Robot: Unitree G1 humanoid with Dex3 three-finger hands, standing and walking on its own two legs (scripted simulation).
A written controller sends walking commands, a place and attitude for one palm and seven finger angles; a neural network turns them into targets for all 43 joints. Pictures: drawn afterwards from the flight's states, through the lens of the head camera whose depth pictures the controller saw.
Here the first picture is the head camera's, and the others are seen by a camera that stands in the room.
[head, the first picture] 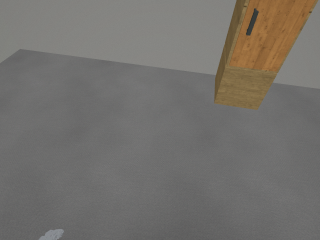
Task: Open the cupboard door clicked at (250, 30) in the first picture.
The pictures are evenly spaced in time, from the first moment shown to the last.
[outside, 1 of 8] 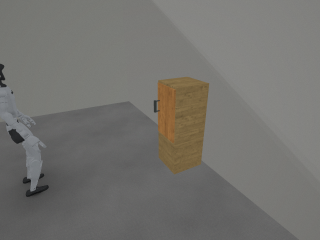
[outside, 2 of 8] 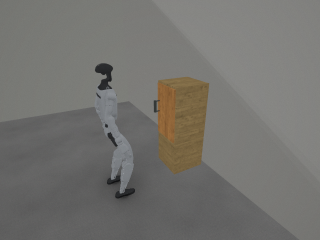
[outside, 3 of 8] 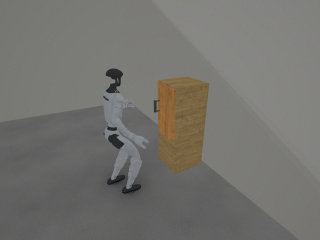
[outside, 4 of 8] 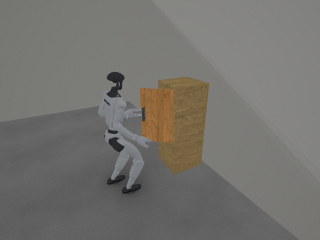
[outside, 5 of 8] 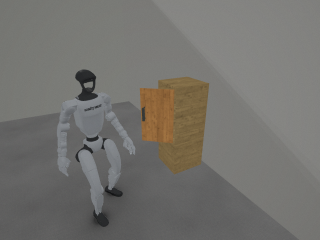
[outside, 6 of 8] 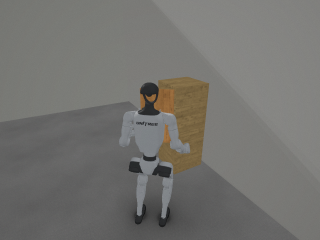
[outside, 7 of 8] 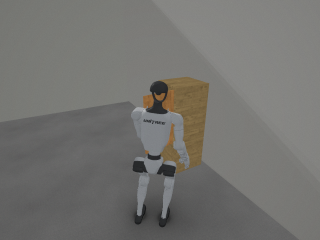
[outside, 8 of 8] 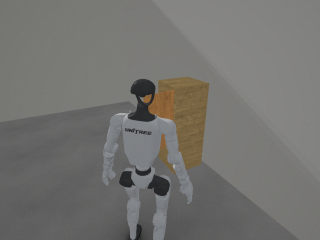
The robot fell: no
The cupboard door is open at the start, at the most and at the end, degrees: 0 99 99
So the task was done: yes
